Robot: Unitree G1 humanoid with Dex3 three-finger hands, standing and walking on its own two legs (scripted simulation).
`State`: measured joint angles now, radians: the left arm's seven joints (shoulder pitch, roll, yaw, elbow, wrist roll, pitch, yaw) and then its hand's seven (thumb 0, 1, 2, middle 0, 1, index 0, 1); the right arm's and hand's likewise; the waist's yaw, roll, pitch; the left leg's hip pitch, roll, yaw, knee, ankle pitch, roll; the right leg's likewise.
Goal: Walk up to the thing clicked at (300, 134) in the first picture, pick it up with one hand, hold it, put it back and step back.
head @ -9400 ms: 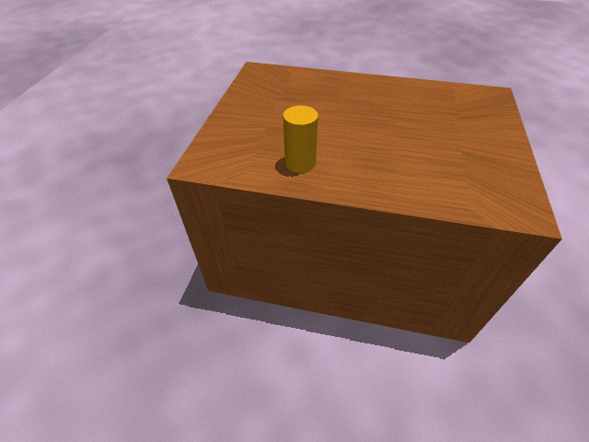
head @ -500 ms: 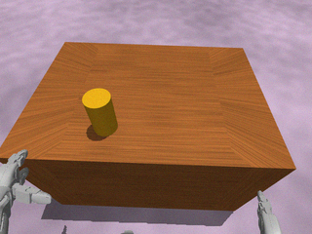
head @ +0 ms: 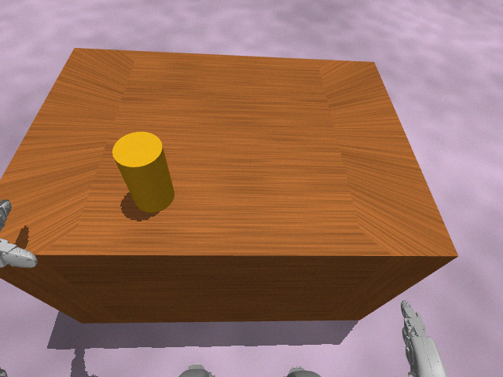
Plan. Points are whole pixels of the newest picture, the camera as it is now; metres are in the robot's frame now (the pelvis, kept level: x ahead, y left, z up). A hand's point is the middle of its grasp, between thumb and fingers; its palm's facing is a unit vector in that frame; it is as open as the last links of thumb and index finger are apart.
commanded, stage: go down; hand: left
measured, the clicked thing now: (146, 174) +0.51 +0.20 -0.04
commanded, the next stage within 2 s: none
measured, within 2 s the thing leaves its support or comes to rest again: neither
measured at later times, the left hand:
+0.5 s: hand (6, 196) +0.39 +0.37 +0.06, palm faces +0.22 -0.97 -0.09, open 17.6 cm
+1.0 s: hand out of the picture +0.42 +0.38 +0.07, palm faces +0.22 -0.97 -0.05, open 17.6 cm
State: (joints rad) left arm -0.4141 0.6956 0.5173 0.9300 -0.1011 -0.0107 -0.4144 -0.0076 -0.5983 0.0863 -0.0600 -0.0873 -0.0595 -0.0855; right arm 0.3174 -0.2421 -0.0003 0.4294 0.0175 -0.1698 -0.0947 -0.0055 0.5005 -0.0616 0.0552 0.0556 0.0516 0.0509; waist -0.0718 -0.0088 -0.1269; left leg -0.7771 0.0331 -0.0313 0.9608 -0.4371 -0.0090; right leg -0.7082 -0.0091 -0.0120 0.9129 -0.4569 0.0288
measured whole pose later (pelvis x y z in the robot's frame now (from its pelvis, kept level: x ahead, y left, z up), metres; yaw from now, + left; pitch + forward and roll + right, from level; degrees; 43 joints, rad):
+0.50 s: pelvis +0.00 +0.00 +0.00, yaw +0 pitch +17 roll -3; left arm -0.54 0.80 0.61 1.08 -0.11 -0.12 -0.48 -0.01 -0.60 0.07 -0.06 -0.08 -0.06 -0.08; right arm 0.30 -0.25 0.01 0.40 0.01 -0.14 -0.07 0.00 0.49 -0.07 0.06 0.06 0.05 0.05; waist -0.11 -0.01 -0.13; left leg -0.84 0.04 -0.04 0.99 -0.45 -0.01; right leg -0.76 0.00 -0.02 0.92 -0.46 0.03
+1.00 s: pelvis +0.00 +0.01 -0.01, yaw -1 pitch +19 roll -4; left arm -0.64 0.87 0.65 1.15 -0.10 -0.16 -0.50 -0.01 -0.60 0.07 -0.06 -0.08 -0.06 -0.08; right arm 0.30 -0.26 0.00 0.34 0.00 -0.13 -0.05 0.00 0.49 -0.07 0.06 0.06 0.05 0.05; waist -0.14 -0.02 -0.14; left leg -0.90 0.05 -0.05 1.03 -0.46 -0.01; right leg -0.81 0.01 -0.02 0.94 -0.46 0.03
